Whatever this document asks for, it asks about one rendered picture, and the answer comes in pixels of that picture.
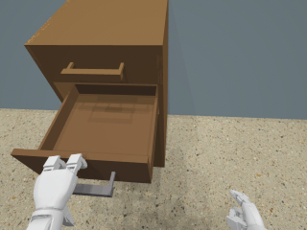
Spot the handle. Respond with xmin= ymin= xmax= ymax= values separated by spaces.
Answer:
xmin=60 ymin=68 xmax=123 ymax=81
xmin=72 ymin=172 xmax=116 ymax=198

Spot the robot left forearm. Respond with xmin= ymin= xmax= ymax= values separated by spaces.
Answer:
xmin=26 ymin=208 xmax=65 ymax=230

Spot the robot left hand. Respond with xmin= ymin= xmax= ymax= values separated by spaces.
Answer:
xmin=33 ymin=153 xmax=87 ymax=227

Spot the robot right hand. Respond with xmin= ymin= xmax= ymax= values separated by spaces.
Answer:
xmin=226 ymin=190 xmax=265 ymax=230

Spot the drawer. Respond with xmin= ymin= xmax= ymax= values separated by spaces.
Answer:
xmin=11 ymin=82 xmax=159 ymax=184

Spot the cabinet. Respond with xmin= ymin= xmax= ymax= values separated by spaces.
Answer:
xmin=24 ymin=0 xmax=169 ymax=168

